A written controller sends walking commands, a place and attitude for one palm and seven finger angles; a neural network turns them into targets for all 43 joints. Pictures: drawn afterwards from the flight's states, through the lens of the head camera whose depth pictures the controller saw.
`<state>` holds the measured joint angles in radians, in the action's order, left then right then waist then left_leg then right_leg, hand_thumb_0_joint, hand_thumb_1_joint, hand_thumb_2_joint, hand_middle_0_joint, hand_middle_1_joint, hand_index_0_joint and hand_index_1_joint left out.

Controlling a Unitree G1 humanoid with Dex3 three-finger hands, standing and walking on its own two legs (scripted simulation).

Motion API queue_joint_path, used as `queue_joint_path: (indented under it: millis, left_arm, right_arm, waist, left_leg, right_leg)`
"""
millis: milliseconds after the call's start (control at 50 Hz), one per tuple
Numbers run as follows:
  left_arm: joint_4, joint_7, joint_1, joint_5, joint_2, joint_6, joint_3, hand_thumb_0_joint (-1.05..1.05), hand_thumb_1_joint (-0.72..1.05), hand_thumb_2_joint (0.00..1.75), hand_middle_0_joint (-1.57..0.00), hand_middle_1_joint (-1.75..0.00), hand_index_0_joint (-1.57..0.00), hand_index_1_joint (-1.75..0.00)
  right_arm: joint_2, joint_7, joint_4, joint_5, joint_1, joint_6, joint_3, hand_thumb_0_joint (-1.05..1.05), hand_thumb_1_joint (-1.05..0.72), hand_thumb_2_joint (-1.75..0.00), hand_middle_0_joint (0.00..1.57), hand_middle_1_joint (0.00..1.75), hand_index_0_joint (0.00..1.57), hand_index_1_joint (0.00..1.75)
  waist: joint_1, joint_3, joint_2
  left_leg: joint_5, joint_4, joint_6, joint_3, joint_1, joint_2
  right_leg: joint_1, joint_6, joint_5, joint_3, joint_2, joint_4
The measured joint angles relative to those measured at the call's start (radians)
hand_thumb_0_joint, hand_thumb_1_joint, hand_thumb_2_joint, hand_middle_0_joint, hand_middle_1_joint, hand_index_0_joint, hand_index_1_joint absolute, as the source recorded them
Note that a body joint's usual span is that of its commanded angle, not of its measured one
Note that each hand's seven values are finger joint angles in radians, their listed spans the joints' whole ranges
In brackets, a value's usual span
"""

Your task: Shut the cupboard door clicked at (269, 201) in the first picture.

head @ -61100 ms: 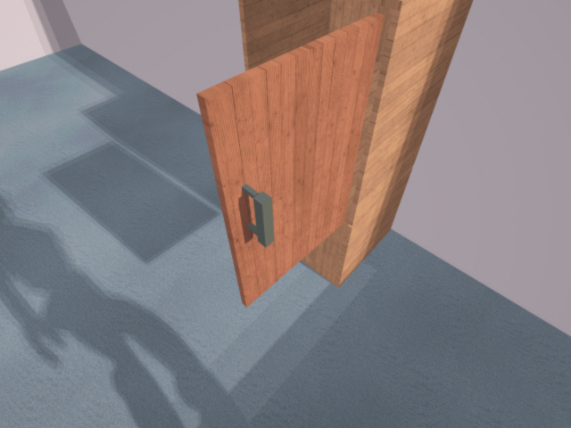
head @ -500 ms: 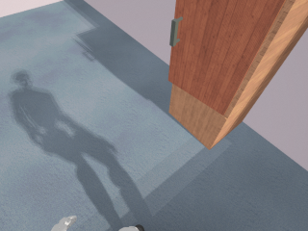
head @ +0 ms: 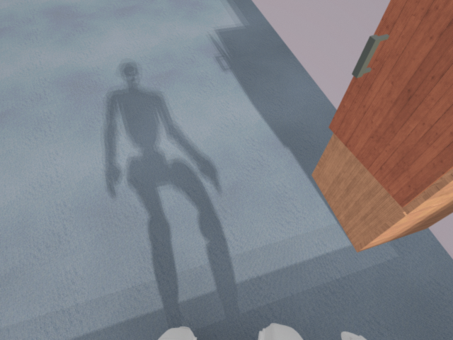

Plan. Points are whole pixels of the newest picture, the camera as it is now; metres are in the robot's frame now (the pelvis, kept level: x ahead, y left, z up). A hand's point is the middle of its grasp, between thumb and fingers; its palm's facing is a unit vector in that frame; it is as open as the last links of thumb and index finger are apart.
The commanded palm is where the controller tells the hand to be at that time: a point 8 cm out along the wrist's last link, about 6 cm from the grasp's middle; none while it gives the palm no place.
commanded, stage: walk to a spot facing it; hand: left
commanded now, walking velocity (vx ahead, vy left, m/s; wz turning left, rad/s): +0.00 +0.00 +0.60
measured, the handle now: (370, 56) +0.86 -0.38 +0.01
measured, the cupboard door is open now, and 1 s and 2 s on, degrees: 8 8 8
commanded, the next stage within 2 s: turn to face it in 1.24 s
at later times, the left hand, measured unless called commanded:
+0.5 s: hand out of the picture -0.03 +0.21 -0.18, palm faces +0.40 -0.90 -0.20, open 7.4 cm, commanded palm none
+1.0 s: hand (100, 294) +0.20 +0.27 -0.14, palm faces +0.52 -0.82 -0.24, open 7.4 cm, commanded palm none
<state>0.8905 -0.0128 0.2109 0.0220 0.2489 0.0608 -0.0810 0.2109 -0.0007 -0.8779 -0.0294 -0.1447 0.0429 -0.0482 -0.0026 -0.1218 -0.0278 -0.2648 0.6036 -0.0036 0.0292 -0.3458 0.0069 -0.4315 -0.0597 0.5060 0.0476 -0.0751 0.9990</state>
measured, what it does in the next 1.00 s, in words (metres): walks ahead, turning left: right foot, then left foot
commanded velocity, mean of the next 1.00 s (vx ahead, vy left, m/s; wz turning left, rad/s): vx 0.28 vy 0.00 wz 0.53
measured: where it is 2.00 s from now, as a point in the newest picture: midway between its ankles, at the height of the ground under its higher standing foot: (167, 267)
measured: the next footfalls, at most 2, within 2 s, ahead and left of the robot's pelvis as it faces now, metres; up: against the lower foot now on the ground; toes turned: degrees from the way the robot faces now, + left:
right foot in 0.12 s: +0.06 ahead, -0.13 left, +0.00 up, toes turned +2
left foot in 0.48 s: +0.03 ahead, +0.14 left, +0.00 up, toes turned +25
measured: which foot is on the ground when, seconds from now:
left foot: down 0.00-0.12, up 0.14-0.46, down 0.48-0.88, up 0.90-1.00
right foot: up 0.00-0.10, down 0.12-0.48, up 0.50-0.86, down 0.88-1.00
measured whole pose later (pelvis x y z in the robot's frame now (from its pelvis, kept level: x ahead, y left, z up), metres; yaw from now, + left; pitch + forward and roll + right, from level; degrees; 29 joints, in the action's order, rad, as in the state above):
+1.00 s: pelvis +0.21 +0.05 +0.00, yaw +33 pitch +0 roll +1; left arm 0.88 0.01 0.17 0.03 0.16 -0.06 -0.06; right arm 0.21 -0.01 -1.04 -0.02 -0.32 0.01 -0.07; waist -0.04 -0.08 0.04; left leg -0.39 1.21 0.03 0.02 -0.41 -0.01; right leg -0.32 0.03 0.27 0.17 -0.08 0.59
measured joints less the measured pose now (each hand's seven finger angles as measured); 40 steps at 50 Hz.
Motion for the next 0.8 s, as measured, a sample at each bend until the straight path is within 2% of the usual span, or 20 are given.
queue_joint_path:
  millis: [60, 100, 120, 160, 180, 220, 260, 320, 400, 440, 480, 500, 540, 600, 680, 800]
  left_arm:
    - [-0.022, 0.005, -0.006, -0.002, -0.008, -0.013, 0.002, 0.01, 0.91, 0.9, -0.2, -0.3, -0.2, -0.3]
    - [-0.039, 0.007, -0.001, 0.0, -0.01, -0.027, 0.003, 0.01, 0.91, 0.9, -0.2, -0.3, -0.2, -0.3]
    - [-0.052, 0.007, 0.008, 0.004, -0.007, -0.038, 0.003, 0.01, 0.91, 0.9, -0.2, -0.3, -0.2, -0.3]
    - [-0.054, 0.001, 0.007, 0.011, -0.022, -0.048, 0.008, 0.0, 0.91, 0.9, -0.2, -0.3, -0.2, -0.3]
    - [-0.054, -0.001, 0.01, 0.012, -0.031, -0.048, 0.01, 0.0, 0.91, 0.9, -0.2, -0.3, -0.2, -0.3]
    - [-0.047, -0.006, 0.022, 0.012, -0.046, -0.048, 0.013, 0.0, 0.91, 0.9, -0.2, -0.3, -0.2, -0.3]
    - [-0.034, -0.008, 0.033, 0.012, -0.055, -0.049, 0.014, 0.0, 0.91, 0.9, -0.2, -0.3, -0.2, -0.3]
    - [-0.014, -0.003, 0.048, 0.014, -0.063, -0.062, 0.015, 0.0, 0.9, 0.9, -0.2, -0.3, -0.2, -0.3]
    - [0.006, 0.01, 0.068, 0.017, -0.06, -0.08, 0.012, 0.0, 0.9, 0.9, -0.21, -0.3, -0.2, -0.3]
    - [0.019, 0.016, 0.084, 0.017, -0.051, -0.083, 0.007, 0.0, 0.9, 0.9, -0.21, -0.3, -0.2, -0.3]
    - [0.027, 0.023, 0.112, 0.009, -0.04, -0.078, 0.0, 0.0, 0.9, 0.9, -0.21, -0.3, -0.2, -0.3]
    - [0.035, 0.027, 0.119, 0.007, -0.032, -0.067, -0.005, 0.0, 0.9, 0.9, -0.21, -0.3, -0.2, -0.3]
    - [0.059, 0.029, 0.114, 0.012, -0.013, -0.037, -0.011, 0.0, 0.9, 0.9, -0.21, -0.3, -0.2, -0.3]
    - [0.072, 0.035, 0.083, 0.013, 0.002, -0.027, -0.018, 0.01, 0.91, 0.9, -0.2, -0.3, -0.2, -0.3]
    - [0.04, 0.045, 0.029, 0.009, 0.001, -0.045, -0.015, 0.01, 0.91, 0.9, -0.2, -0.3, -0.2, -0.29]
    - [-0.006, 0.054, -0.05, 0.004, -0.017, -0.061, -0.005, 0.01, 0.91, 0.9, -0.2, -0.3, -0.2, -0.29]
  right_arm:
    - [0.003, 0.002, -0.004, -0.001, -0.004, 0.011, -0.001, 0.0, -0.9, -0.9, 0.21, 0.3, 0.2, 0.3]
    - [0.006, 0.0, -0.005, 0.003, -0.011, 0.022, -0.006, 0.0, -0.9, -0.9, 0.21, 0.3, 0.2, 0.3]
    - [0.006, -0.002, -0.002, 0.007, -0.018, 0.026, -0.009, 0.0, -0.9, -0.9, 0.21, 0.3, 0.2, 0.3]
    - [0.02, -0.007, -0.01, 0.009, -0.015, 0.036, -0.025, 0.0, -0.9, -0.9, 0.21, 0.3, 0.2, 0.3]
    - [0.027, -0.01, -0.015, 0.008, -0.013, 0.04, -0.031, 0.0, -0.9, -0.9, 0.21, 0.3, 0.2, 0.3]
    - [0.034, -0.018, -0.023, 0.006, -0.012, 0.045, -0.039, 0.0, -0.9, -0.9, 0.21, 0.3, 0.2, 0.3]
    - [0.032, -0.025, -0.026, 0.006, -0.018, 0.045, -0.04, 0.0, -0.9, -0.9, 0.2, 0.3, 0.2, 0.3]
    - [0.021, -0.035, -0.032, 0.008, -0.03, 0.043, -0.037, 0.0, -0.9, -0.9, 0.2, 0.3, 0.2, 0.3]
    - [0.006, -0.044, -0.04, 0.011, -0.033, 0.032, -0.028, 0.01, -0.9, -0.9, 0.2, 0.3, 0.2, 0.3]
    - [-0.001, -0.046, -0.036, 0.012, -0.029, 0.02, -0.021, 0.01, -0.9, -0.9, 0.2, 0.3, 0.2, 0.3]
    - [0.001, -0.046, -0.019, 0.01, -0.031, -0.001, -0.014, 0.01, -0.9, -0.9, 0.2, 0.3, 0.2, 0.3]
    - [0.0, -0.043, -0.012, 0.005, -0.026, -0.015, -0.013, 0.01, -0.9, -0.9, 0.2, 0.3, 0.2, 0.3]
    - [-0.011, -0.032, -0.008, 0.002, -0.028, -0.041, -0.004, 0.0, -0.9, -0.9, 0.2, 0.3, 0.2, 0.3]
    - [-0.023, -0.011, -0.012, 0.001, -0.068, -0.062, 0.008, 0.0, -0.9, -0.9, 0.2, 0.3, 0.2, 0.3]
    - [-0.031, 0.002, -0.057, 0.005, -0.13, -0.072, 0.018, 0.0, -0.9, -0.9, 0.21, 0.3, 0.2, 0.3]
    - [-0.037, 0.001, -0.128, 0.004, -0.205, -0.067, 0.015, 0.0, -0.9, -0.9, 0.21, 0.3, 0.2, 0.3]
  waist:
    - [-0.002, 0.009, 0.031]
    - [-0.002, 0.021, 0.045]
    - [0.001, 0.034, 0.039]
    - [0.002, 0.027, 0.061]
    - [0.002, 0.025, 0.069]
    - [-0.002, 0.025, 0.074]
    - [-0.01, 0.029, 0.066]
    - [-0.013, 0.037, 0.04]
    - [0.005, 0.042, 0.001]
    - [0.017, 0.042, -0.018]
    - [0.021, 0.053, -0.027]
    - [0.02, 0.051, -0.032]
    - [0.017, 0.046, -0.045]
    - [0.007, 0.048, -0.04]
    - [-0.002, 0.046, -0.015]
    - [-0.024, 0.046, 0.016]
  left_leg:
    - [0.023, -0.022, -0.01, 0.04, -0.002, 0.003]
    - [0.021, -0.007, -0.021, 0.066, -0.019, 0.012]
    - [-0.006, 0.025, -0.02, 0.071, -0.041, 0.025]
    - [-0.151, 0.209, -0.019, 0.078, -0.106, 0.039]
    - [-0.183, 0.323, -0.019, 0.07, -0.138, 0.043]
    - [-0.181, 0.493, -0.025, 0.038, -0.178, 0.032]
    - [-0.163, 0.539, -0.035, 0.001, -0.179, 0.008]
    - [-0.171, 0.451, -0.04, -0.046, -0.133, -0.023]
    - [-0.204, 0.236, -0.025, -0.093, -0.049, -0.043]
    - [-0.194, 0.114, -0.014, -0.116, 0.003, -0.043]
    - [-0.124, -0.029, 0.009, -0.122, 0.061, -0.036]
    - [-0.046, -0.02, 0.02, -0.119, 0.051, -0.03]
    - [-0.053, 0.02, 0.03, -0.119, 0.048, -0.02]
    - [-0.066, -0.036, 0.03, -0.098, 0.094, -0.007]
    - [-0.033, -0.15, 0.03, -0.061, 0.177, 0.004]
    - [-0.059, -0.221, 0.012, -0.017, 0.277, 0.009]
  right_leg:
    - [0.029, 0.006, -0.045, -0.004, 0.027, -0.144]
    - [0.079, 0.011, -0.117, 0.0, 0.04, -0.285]
    - [0.102, 0.028, -0.149, -0.006, 0.033, -0.365]
    - [0.099, 0.06, -0.175, 0.022, 0.026, -0.345]
    - [0.107, 0.066, -0.173, 0.037, 0.02, -0.344]
    - [0.133, 0.068, -0.176, 0.061, 0.009, -0.37]
    - [0.164, 0.064, -0.186, 0.086, -0.006, -0.409]
    - [0.206, 0.056, -0.197, 0.126, -0.034, -0.459]
    - [0.241, 0.035, -0.186, 0.181, -0.074, -0.478]
    - [0.249, 0.018, -0.165, 0.203, -0.096, -0.458]
    - [0.23, 0.005, -0.118, 0.215, -0.119, -0.386]
    - [0.195, 0.001, -0.058, 0.189, -0.124, -0.29]
    - [0.103, 0.008, 0.003, 0.101, -0.1, -0.078]
    - [-0.012, 0.011, -0.074, 0.035, -0.065, 0.073]
    - [-0.098, 0.002, -0.189, 0.003, -0.049, 0.024]
    - [-0.1, 0.002, -0.288, 0.0, -0.03, -0.23]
